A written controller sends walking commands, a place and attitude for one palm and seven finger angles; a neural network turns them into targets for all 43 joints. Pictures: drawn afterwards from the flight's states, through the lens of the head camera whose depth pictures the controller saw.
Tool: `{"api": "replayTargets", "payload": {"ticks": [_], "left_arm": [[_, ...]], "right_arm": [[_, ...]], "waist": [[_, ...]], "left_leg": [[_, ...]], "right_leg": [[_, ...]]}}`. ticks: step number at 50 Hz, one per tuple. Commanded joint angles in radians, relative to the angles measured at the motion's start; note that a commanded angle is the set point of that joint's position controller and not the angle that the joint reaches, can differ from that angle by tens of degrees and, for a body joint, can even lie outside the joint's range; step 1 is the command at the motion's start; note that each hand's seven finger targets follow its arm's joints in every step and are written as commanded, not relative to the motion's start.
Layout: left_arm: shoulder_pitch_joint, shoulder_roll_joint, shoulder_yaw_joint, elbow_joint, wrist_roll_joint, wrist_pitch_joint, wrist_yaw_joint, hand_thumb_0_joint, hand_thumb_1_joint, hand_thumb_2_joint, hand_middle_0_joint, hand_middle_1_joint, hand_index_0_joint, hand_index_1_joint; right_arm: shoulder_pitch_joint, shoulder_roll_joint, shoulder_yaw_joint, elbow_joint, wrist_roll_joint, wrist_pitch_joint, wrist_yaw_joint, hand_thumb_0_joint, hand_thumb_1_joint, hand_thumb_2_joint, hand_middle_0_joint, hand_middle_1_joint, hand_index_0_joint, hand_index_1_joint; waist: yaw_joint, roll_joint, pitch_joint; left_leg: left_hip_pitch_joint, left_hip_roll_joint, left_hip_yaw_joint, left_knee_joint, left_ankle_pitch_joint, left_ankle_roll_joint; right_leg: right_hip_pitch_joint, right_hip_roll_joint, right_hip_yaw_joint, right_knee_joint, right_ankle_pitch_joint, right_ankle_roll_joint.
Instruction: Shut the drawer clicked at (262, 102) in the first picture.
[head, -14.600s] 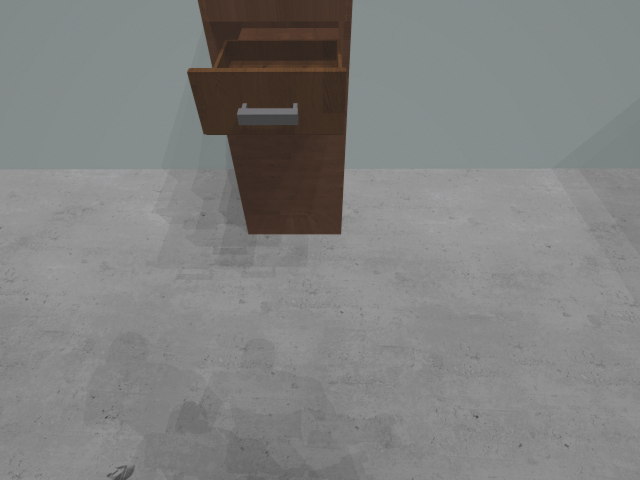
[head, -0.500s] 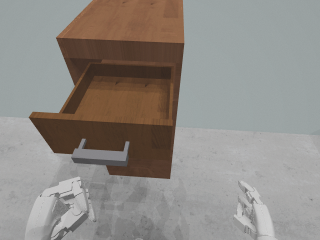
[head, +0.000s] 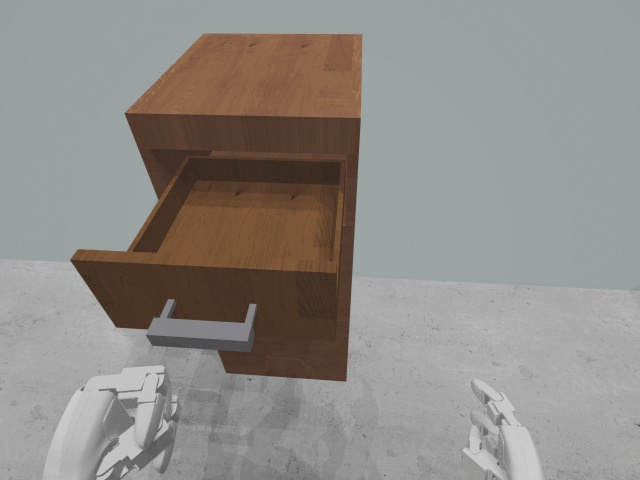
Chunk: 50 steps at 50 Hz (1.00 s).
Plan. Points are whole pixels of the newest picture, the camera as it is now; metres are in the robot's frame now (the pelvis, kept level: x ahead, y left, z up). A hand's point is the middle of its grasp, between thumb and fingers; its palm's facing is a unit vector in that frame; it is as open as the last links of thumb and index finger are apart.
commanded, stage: raise the hand and make a fist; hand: left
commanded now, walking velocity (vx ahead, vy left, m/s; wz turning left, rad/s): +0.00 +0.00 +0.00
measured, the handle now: (206, 321) +0.32 +0.19 +0.03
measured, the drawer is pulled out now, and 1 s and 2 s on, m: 0.27 0.27 0.27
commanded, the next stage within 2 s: bring the fist close to the handle in 0.24 s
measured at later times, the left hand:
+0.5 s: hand (164, 433) +0.14 +0.16 +0.11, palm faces +0.07 -0.99 -0.08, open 3.3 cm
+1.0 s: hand (183, 419) +0.17 +0.17 +0.06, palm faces +0.02 -1.00 -0.04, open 3.3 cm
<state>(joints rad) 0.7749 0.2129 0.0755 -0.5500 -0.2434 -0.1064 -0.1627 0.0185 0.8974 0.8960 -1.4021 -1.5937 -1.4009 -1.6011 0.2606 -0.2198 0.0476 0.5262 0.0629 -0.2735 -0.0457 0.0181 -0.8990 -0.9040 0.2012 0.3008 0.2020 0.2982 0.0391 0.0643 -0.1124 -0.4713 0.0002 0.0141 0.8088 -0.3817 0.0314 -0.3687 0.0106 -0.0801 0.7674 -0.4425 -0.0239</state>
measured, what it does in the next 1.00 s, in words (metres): stands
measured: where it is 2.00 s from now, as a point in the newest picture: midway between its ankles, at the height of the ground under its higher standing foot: outside the picture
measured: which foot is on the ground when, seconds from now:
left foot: down 0.00-1.00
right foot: down 0.00-1.00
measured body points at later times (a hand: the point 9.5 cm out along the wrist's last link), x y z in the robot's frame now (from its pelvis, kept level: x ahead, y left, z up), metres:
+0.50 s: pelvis +0.00 -0.03 +0.01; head -0.01 -0.05 +0.46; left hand +0.13 +0.22 +0.11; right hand +0.21 -0.25 -0.05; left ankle +0.02 +0.10 -0.71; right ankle -0.02 -0.10 -0.71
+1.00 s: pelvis -0.01 -0.01 -0.01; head +0.02 -0.01 +0.44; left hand +0.17 +0.22 +0.07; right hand +0.18 -0.23 -0.08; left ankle +0.02 +0.10 -0.71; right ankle -0.02 -0.10 -0.71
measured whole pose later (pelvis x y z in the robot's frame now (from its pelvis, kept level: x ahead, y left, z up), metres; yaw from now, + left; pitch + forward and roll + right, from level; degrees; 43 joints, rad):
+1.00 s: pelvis -0.01 -0.01 -0.01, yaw +0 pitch +7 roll -1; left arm 0.57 0.19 0.12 -0.19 -0.26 -0.31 -0.23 0.02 0.90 0.90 -1.40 -1.60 -1.40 -1.60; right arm 0.23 -0.23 0.01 0.59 0.03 -0.30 -0.04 0.02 -0.90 -0.90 0.20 0.30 0.20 0.30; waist 0.01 0.04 -0.09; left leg -0.60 0.00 0.01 0.86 -0.38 0.02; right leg -0.50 0.01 -0.09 0.83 -0.46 -0.03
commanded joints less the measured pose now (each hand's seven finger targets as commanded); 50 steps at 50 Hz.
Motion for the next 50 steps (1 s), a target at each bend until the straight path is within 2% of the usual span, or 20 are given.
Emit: {"api": "replayTargets", "payload": {"ticks": [1,3,7,10,15,16,17,19,20,22,24,31,33,35,40,42,43,44,45,50], "left_arm": [[0.025,0.094,0.092,-0.222,-0.014,-0.083,0.0,0.0,0.9,0.9,-1.4,-1.6,-1.4,-1.6],[0.039,0.108,0.112,-0.221,-0.019,-0.102,0.0,0.0,0.9,0.9,-1.4,-1.6,-1.4,-1.6],[0.015,0.127,0.153,-0.169,-0.043,-0.134,-0.017,0.0,0.9,0.9,-1.4,-1.6,-1.4,-1.6],[-0.033,0.137,0.172,-0.113,-0.065,-0.145,-0.046,0.0,0.9,0.9,-1.4,-1.6,-1.4,-1.6],[-0.037,0.152,0.198,-0.073,-0.087,-0.151,-0.099,0.0,0.9,0.9,-1.4,-1.6,-1.4,-1.6],[-0.045,0.162,0.216,-0.056,-0.092,-0.148,-0.104,0.0,0.9,0.9,-1.4,-1.6,-1.4,-1.6],[-0.045,0.17,0.233,-0.046,-0.095,-0.149,-0.111,0.0,0.9,0.9,-1.4,-1.6,-1.4,-1.6],[-0.057,0.147,0.211,-0.005,-0.095,-0.146,-0.124,0.0,0.9,0.9,-1.4,-1.6,-1.4,-1.6],[-0.078,0.152,0.223,0.02,-0.094,-0.144,-0.124,0.0,0.9,0.9,-1.4,-1.6,-1.4,-1.6],[-0.112,0.133,0.198,0.057,-0.098,-0.148,-0.133,0.0,0.9,0.9,-1.4,-1.6,-1.4,-1.6],[-0.113,0.142,0.216,0.076,-0.1,-0.16,-0.138,0.0,0.9,0.9,-1.4,-1.6,-1.4,-1.6],[-0.172,0.129,0.18,0.063,-0.069,-0.222,-0.127,0.0,0.9,0.9,-1.4,-1.6,-1.4,-1.6],[-0.186,0.107,0.159,0.083,-0.067,-0.231,-0.123,0.0,0.9,0.9,-1.4,-1.6,-1.4,-1.6],[-0.176,0.123,0.184,0.132,-0.062,-0.231,-0.112,0.0,0.9,0.9,-1.4,-1.6,-1.4,-1.6],[-0.173,0.101,0.166,0.156,-0.053,-0.232,-0.099,0.0,0.9,0.9,-1.4,-1.6,-1.4,-1.6],[-0.175,0.089,0.147,0.149,-0.048,-0.239,-0.092,0.0,0.9,0.9,-1.4,-1.6,-1.4,-1.6],[-0.191,0.081,0.132,0.134,-0.044,-0.247,-0.089,0.0,0.9,0.9,-1.4,-1.6,-1.4,-1.6],[-0.227,0.076,0.109,0.114,-0.041,-0.257,-0.084,0.0,0.9,0.9,-1.4,-1.6,-1.4,-1.6],[-0.256,0.095,0.121,0.116,-0.032,-0.267,-0.072,0.0,0.9,0.9,-1.4,-1.6,-1.4,-1.6],[-0.267,0.08,0.11,0.167,-0.019,-0.294,-0.048,0.0,0.9,0.9,-1.4,-1.6,-1.4,-1.6]], "right_arm": [[-0.155,-0.095,-0.05,-0.177,0.004,-0.087,-0.007,0.0,-0.9,-0.9,0.2,0.3,0.2,0.3],[-0.154,-0.09,-0.055,-0.17,0.003,-0.095,-0.006,0.0,-0.9,-0.9,0.2,0.3,0.2,0.3],[-0.158,-0.09,-0.056,-0.147,0.006,-0.104,-0.014,0.0,-0.9,-0.9,0.2,0.3,0.2,0.3],[-0.161,-0.095,-0.057,-0.13,0.009,-0.117,-0.026,0.0,-0.9,-0.9,0.2,0.3,0.2,0.3],[-0.171,-0.098,-0.056,-0.117,0.014,-0.151,-0.033,0.0,-0.9,-0.9,0.2,0.3,0.2,0.3],[-0.164,-0.097,-0.057,-0.11,0.014,-0.154,-0.036,0.0,-0.9,-0.9,0.2,0.3,0.2,0.3],[-0.17,-0.096,-0.057,-0.105,0.015,-0.157,-0.037,0.0,-0.9,-0.9,0.2,0.3,0.2,0.3],[-0.168,-0.099,-0.055,-0.099,0.013,-0.16,-0.038,0.0,-0.9,-0.9,0.2,0.3,0.2,0.3],[-0.169,-0.102,-0.057,-0.088,0.013,-0.159,-0.038,0.0,-0.9,-0.9,0.2,0.3,0.2,0.3],[-0.16,-0.106,-0.056,-0.085,0.01,-0.158,-0.039,0.0,-0.9,-0.9,0.2,0.3,0.2,0.3],[-0.16,-0.11,-0.06,-0.083,0.006,-0.159,-0.041,0.0,-0.9,-0.9,0.2,0.3,0.2,0.3],[-0.147,-0.112,-0.067,-0.077,-0.008,-0.154,-0.024,0.0,-0.9,-0.9,0.2,0.3,0.2,0.3],[-0.144,-0.117,-0.07,-0.076,-0.011,-0.149,-0.02,0.0,-0.9,-0.9,0.2,0.3,0.2,0.3],[-0.147,-0.119,-0.076,-0.071,-0.012,-0.139,-0.019,0.0,-0.9,-0.9,0.2,0.3,0.2,0.3],[-0.152,-0.12,-0.082,-0.08,-0.016,-0.108,-0.013,0.0,-0.9,-0.9,0.2,0.3,0.2,0.3],[-0.139,-0.12,-0.084,-0.092,-0.018,-0.098,-0.01,0.0,-0.9,-0.9,0.2,0.3,0.2,0.3],[-0.139,-0.122,-0.082,-0.094,-0.021,-0.095,-0.008,0.0,-0.9,-0.9,0.2,0.3,0.2,0.3],[-0.135,-0.123,-0.079,-0.1,-0.023,-0.095,-0.007,0.0,-0.9,-0.9,0.2,0.3,0.2,0.3],[-0.134,-0.126,-0.08,-0.091,-0.028,-0.089,-0.008,0.0,-0.9,-0.9,0.2,0.3,0.2,0.3],[-0.124,-0.131,-0.081,-0.095,-0.032,-0.066,-0.004,0.0,-0.9,-0.9,0.2,0.3,0.2,0.3]], "waist": [[0.013,-0.04,-0.006],[0.014,-0.028,-0.019],[0.007,-0.026,0.017],[0.0,-0.064,0.046],[0.01,-0.065,0.012],[0.006,-0.095,0.0],[0.013,-0.078,0.006],[0.007,-0.089,0.021],[0.007,-0.065,0.03],[-0.005,-0.088,0.054],[0.0,-0.103,0.03],[-0.009,-0.016,-0.023],[-0.017,-0.039,-0.024],[-0.012,-0.08,-0.021],[-0.01,-0.052,-0.035],[-0.017,-0.06,-0.054],[-0.019,-0.036,-0.059],[-0.033,-0.039,-0.059],[-0.037,-0.041,-0.056],[-0.046,-0.052,-0.067]], "left_leg": [[0.098,0.013,-0.054,-0.149,0.15,0.0],[0.105,0.01,-0.045,-0.137,0.173,0.002],[0.089,0.005,-0.036,-0.119,0.159,0.001],[0.08,0.003,-0.038,-0.104,0.149,0.003],[0.1,-0.004,-0.039,-0.096,0.178,0.004],[0.097,-0.004,-0.041,-0.1,0.181,0.003],[0.097,-0.004,-0.041,-0.101,0.188,0.002],[0.094,-0.006,-0.04,-0.103,0.195,0.002],[0.096,-0.007,-0.039,-0.104,0.199,0.002],[0.083,-0.007,-0.041,-0.107,0.179,0.001],[0.079,-0.009,-0.043,-0.103,0.187,0.001],[0.098,-0.011,-0.031,-0.102,0.213,0.006],[0.09,-0.01,-0.034,-0.1,0.211,0.007],[0.063,-0.009,-0.036,-0.094,0.2,0.006],[0.041,-0.01,-0.033,-0.089,0.197,0.006],[0.037,-0.008,-0.034,-0.083,0.194,0.006],[0.035,-0.009,-0.037,-0.081,0.191,0.005],[0.034,-0.008,-0.041,-0.073,0.181,0.007],[0.025,-0.004,-0.046,-0.068,0.173,0.008],[-0.022,0.002,-0.059,-0.042,0.125,0.002]], "right_leg": [[-0.058,0.008,-0.003,-0.144,0.18,0.003],[-0.052,0.006,0.006,-0.146,0.209,0.003],[-0.057,0.001,0.039,-0.181,0.198,0.006],[-0.058,-0.01,0.079,-0.223,0.187,0.014],[-0.018,-0.028,0.116,-0.244,0.268,0.031],[-0.009,-0.032,0.118,-0.243,0.285,0.037],[-0.004,-0.034,0.123,-0.243,0.306,0.04],[-0.011,-0.035,0.12,-0.238,0.338,0.046],[-0.011,-0.032,0.119,-0.242,0.337,0.041],[-0.035,-0.034,0.122,-0.245,0.317,0.048],[-0.021,-0.04,0.133,-0.241,0.33,0.053],[-0.037,-0.025,0.089,-0.193,0.312,0.027],[-0.054,-0.019,0.07,-0.176,0.298,0.024],[-0.059,-0.017,0.074,-0.175,0.278,0.024],[-0.083,-0.011,0.051,-0.139,0.257,0.016],[-0.102,-0.007,0.038,-0.118,0.247,0.015],[-0.112,-0.005,0.031,-0.106,0.237,0.012],[-0.132,-0.005,0.028,-0.096,0.223,0.013],[-0.146,0.0,0.026,-0.088,0.207,0.012],[-0.204,0.007,0.013,-0.042,0.141,0.007]]}}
